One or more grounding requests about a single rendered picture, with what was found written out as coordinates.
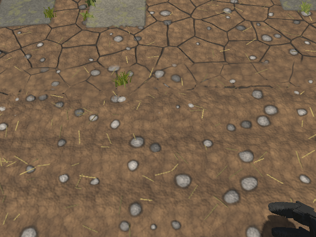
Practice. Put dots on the robot right hand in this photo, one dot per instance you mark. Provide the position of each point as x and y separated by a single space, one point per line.
300 212

